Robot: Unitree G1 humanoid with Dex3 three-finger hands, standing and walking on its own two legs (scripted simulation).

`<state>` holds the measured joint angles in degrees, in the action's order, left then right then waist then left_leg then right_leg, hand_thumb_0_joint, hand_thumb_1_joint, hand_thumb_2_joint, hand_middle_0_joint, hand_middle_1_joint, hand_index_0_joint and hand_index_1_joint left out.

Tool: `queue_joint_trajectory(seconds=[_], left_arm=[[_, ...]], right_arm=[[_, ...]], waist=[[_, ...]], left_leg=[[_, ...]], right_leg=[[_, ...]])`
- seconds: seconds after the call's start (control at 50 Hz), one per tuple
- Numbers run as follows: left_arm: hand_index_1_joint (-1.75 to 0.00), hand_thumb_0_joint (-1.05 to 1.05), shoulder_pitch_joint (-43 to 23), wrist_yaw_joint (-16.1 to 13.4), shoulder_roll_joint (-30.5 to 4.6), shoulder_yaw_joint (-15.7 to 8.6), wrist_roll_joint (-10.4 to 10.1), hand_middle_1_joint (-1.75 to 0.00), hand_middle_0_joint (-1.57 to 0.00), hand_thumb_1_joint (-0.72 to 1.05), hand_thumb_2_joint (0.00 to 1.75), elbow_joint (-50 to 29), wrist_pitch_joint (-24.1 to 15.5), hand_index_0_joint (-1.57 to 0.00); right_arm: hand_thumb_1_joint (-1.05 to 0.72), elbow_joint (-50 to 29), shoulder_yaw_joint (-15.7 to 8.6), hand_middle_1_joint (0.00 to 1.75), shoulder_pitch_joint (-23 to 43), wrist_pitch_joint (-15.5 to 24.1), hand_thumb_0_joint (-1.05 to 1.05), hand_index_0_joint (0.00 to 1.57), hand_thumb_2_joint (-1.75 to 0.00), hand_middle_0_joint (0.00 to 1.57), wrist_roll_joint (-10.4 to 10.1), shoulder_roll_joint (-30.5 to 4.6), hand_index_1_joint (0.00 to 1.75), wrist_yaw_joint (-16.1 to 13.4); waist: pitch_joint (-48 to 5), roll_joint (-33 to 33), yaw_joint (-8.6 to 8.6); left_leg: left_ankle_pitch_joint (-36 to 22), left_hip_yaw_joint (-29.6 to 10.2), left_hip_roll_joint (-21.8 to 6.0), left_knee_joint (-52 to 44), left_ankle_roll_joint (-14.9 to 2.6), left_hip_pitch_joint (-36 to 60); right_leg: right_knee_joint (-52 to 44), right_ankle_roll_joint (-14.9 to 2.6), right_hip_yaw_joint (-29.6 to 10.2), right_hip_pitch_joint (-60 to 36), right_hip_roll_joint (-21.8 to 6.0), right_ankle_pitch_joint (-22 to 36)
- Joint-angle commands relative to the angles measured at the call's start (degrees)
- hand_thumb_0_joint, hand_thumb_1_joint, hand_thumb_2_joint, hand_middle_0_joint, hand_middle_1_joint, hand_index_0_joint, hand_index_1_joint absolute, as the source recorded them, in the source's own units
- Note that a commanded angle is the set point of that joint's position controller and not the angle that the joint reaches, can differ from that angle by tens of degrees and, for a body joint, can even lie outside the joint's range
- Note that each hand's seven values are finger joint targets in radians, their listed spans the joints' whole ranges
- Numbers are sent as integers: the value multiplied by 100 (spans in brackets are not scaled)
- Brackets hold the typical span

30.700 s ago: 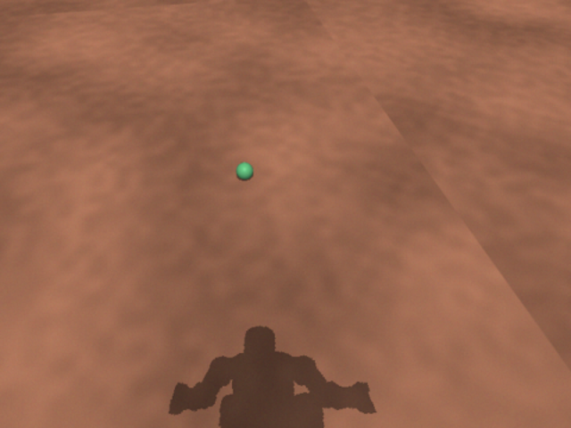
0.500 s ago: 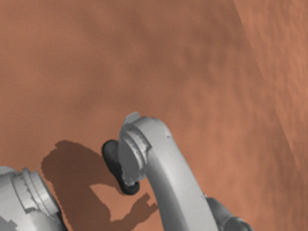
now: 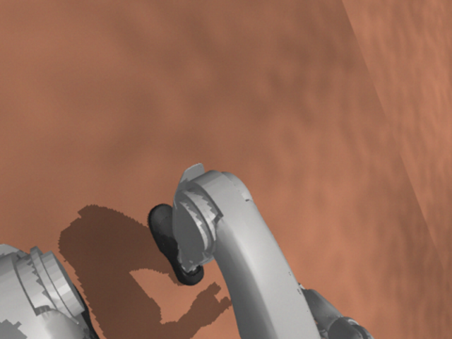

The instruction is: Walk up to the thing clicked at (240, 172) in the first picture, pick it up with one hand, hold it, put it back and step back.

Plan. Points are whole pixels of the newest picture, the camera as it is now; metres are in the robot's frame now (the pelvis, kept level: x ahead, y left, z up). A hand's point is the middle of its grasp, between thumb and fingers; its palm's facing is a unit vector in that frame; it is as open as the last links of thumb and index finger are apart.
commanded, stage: close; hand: left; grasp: from above
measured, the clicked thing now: out of the picture +0.51 +0.37 -0.27
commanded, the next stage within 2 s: settle in 1.00 s
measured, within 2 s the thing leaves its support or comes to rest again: leaves its support in 1.42 s
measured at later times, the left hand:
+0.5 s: hand out of the picture +0.49 +0.37 -0.24, palm faces -0.43 -0.15 -0.89, open 12.0 cm
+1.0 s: hand out of the picture +0.49 +0.37 -0.24, palm faces -0.42 -0.15 -0.89, open 11.0 cm
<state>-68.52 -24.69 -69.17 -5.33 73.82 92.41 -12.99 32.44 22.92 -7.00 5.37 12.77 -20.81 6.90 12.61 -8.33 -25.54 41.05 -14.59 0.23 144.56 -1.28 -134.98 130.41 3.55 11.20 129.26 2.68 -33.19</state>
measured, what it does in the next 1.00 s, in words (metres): stands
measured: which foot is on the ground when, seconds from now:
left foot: down 0.00-1.00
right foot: down 0.00-1.00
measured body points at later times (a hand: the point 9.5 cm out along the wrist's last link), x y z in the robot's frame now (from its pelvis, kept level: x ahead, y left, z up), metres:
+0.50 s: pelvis +0.00 +0.00 +0.00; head +0.30 +0.14 +0.30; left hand +0.51 +0.37 -0.19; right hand +0.04 -0.25 -0.04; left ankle +0.06 +0.12 -0.28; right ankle +0.14 -0.12 -0.28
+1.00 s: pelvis +0.00 +0.00 +0.00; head +0.30 +0.14 +0.30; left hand +0.51 +0.37 -0.19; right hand +0.04 -0.25 -0.04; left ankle +0.06 +0.12 -0.28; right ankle +0.14 -0.12 -0.28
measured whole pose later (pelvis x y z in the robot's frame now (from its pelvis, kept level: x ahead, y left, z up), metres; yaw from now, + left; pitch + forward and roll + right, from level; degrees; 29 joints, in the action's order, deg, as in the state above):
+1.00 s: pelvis +0.00 +0.00 +0.00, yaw +0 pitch +29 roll -18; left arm -67.8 -23.6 -69.3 -5.4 73.1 91.2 -12.9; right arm 31.9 23.1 -7.1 4.6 12.8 -20.8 6.9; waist 12.9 -8.2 -25.0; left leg 41.0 -14.6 0.1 144.6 -1.6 -135.2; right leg 130.2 3.4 11.4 129.2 2.5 -33.1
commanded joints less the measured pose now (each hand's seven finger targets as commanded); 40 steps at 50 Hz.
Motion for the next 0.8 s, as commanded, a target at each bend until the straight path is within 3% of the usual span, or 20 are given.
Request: queue_joint_trajectory(seconds=[0.0,0.24,0.28,0.3,0.36,0.42,0.5,0.66,0.72,0.76,0.78], left_arm=[[-97,0,-1344,-178,-1332,-24,-77,-99,-16,-34,86,-642,78,-18],[-92,0,-1254,-43,-1450,-94,-170,-96,-22,-24,78,-788,-34,-25],[-93,0,-1328,-56,-1551,-110,-143,-96,-24,-23,81,-891,-58,-27],[-93,0,-1413,-75,-1546,-98,-158,-95,-26,-20,82,-1027,-74,-29],[-91,0,-1223,-111,-1386,-50,-151,-94,-26,-20,80,-764,-58,-29],[-90,0,-1313,-112,-1378,-106,-129,-93,-31,-13,79,-884,-49,-33],[-89,0,-1320,-111,-1397,-120,-125,-92,-35,-7,77,-912,-15,-38],[-87,0,-1180,-88,-1519,-162,-112,-91,-40,1,74,-747,-7,-44],[-87,0,-1175,-55,-1403,-66,-136,-91,-42,4,73,-791,-10,-46],[-87,0,-1276,-80,-1572,-156,-118,-91,-45,6,76,-891,-22,-48],[-87,0,-1184,-69,-1437,-56,-118,-90,-46,8,76,-691,-12,-49]], right_arm=[[-89,187,-563,30,-1192,-79,0,20,-90,20,-37,-1951,30,-51],[-89,113,-533,30,-1118,-114,0,20,-90,20,-25,-2010,30,-92],[-89,111,-518,30,-1131,-119,0,20,-90,20,-19,-1973,30,-100],[-89,133,-550,30,-1127,-126,0,20,-90,20,-20,-1985,30,-110],[-89,162,-537,30,-1152,-122,0,20,-90,20,-19,-1969,30,-100],[-89,216,-504,30,-1197,-117,0,20,-90,20,5,-1979,30,-88],[-89,181,-526,30,-1222,-116,0,20,-90,20,1,-1962,30,-60],[-89,119,-527,30,-1159,-143,0,20,-90,20,0,-2012,30,-70],[-89,88,-540,30,-1172,-121,0,20,-90,20,-15,-1974,30,-71],[-89,134,-538,30,-1168,-138,0,20,-90,20,-15,-2009,30,-85],[-89,107,-550,30,-1159,-141,0,20,-90,20,-12,-1974,30,-86]], waist=[[-3699,3685,-408],[-3602,3539,-371],[-3817,3612,-322],[-3956,3724,-339],[-3695,3529,-376],[-3587,3687,-416],[-3761,3684,-392],[-3700,3540,-325],[-3636,3440,-388],[-3755,3619,-327],[-3710,3531,-340]], left_leg=[[-1726,347,-352,-1545,162,3139],[-1537,297,-348,-1539,174,3009],[-1567,331,-354,-1538,168,3116],[-1622,365,-355,-1533,154,3185],[-1595,379,-329,-1507,137,2908],[-1874,230,-380,-1487,235,3212],[-1970,266,-371,-1496,213,3225],[-1705,314,-346,-1492,176,2987],[-1528,370,-331,-1538,117,2877],[-1653,326,-352,-1519,169,3052],[-1531,361,-336,-1554,142,2963]], right_leg=[[-946,-505,422,-2047,88,1173],[-984,-535,457,-2023,65,972],[-969,-525,439,-2167,80,1026],[-978,-510,421,-2274,91,1109],[-974,-516,452,-2252,98,1122],[-937,-539,470,-1818,24,1137],[-938,-520,430,-2028,27,1276],[-976,-544,453,-2108,66,1120],[-995,-498,410,-2212,79,1063],[-977,-524,436,-2110,58,1095],[-983,-519,425,-2214,90,1040]])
